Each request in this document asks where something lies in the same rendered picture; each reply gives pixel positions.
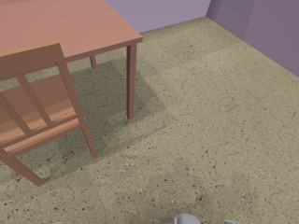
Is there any right robot thigh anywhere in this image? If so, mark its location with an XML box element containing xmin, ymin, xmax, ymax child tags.
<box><xmin>173</xmin><ymin>213</ymin><xmax>201</xmax><ymax>224</ymax></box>

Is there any chair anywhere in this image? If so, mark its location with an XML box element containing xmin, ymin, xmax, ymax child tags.
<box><xmin>0</xmin><ymin>39</ymin><xmax>98</xmax><ymax>187</ymax></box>

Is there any table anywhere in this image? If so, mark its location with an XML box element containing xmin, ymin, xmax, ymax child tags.
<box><xmin>0</xmin><ymin>0</ymin><xmax>143</xmax><ymax>119</ymax></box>

